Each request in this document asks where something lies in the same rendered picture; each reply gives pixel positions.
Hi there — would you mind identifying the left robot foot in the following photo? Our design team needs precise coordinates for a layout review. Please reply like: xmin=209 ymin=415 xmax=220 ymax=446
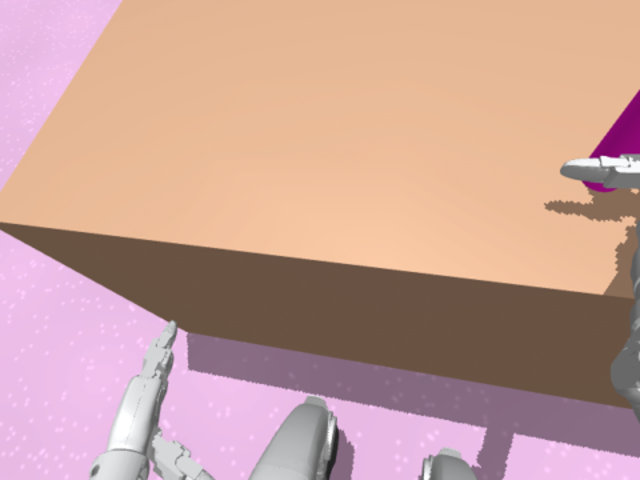
xmin=323 ymin=425 xmax=339 ymax=480

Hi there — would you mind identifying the right robot hand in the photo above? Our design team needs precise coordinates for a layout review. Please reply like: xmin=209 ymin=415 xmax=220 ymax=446
xmin=560 ymin=154 xmax=640 ymax=189

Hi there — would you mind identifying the right robot arm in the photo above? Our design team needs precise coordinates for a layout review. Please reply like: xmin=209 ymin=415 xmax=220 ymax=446
xmin=610 ymin=220 xmax=640 ymax=424

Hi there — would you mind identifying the left robot hand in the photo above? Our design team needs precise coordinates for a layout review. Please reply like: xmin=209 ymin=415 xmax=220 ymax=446
xmin=106 ymin=320 xmax=215 ymax=480

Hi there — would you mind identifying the left robot arm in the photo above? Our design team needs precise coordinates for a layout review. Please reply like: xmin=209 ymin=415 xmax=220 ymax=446
xmin=89 ymin=449 xmax=150 ymax=480

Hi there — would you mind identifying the can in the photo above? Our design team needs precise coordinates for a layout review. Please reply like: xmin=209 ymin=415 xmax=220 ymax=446
xmin=582 ymin=90 xmax=640 ymax=192

